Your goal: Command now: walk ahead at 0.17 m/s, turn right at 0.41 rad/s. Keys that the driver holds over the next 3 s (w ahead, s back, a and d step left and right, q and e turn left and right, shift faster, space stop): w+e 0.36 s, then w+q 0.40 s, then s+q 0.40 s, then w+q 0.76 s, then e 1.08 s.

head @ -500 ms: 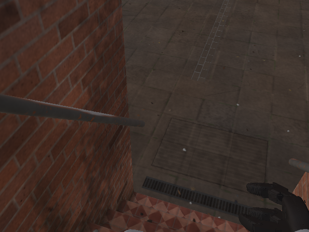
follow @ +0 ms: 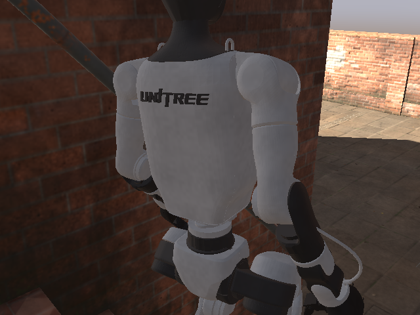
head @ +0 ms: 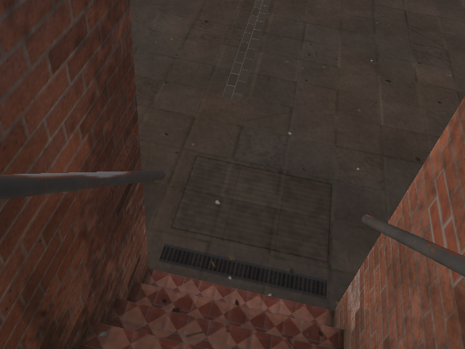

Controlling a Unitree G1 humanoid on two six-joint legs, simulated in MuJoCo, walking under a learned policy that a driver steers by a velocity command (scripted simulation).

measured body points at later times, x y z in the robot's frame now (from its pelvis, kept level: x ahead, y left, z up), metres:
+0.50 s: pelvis +0.08 -0.19 -0.18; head +0.05 -0.25 +0.27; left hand +0.03 +0.07 -0.29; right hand +0.11 -0.45 -0.34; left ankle +0.15 -0.01 -0.66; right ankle +0.09 -0.26 -0.87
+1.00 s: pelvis +0.29 -0.30 -0.30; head +0.29 -0.31 +0.15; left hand +0.19 -0.08 -0.44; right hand +0.45 -0.52 -0.42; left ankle +0.36 -0.26 -1.04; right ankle +0.12 -0.28 -0.81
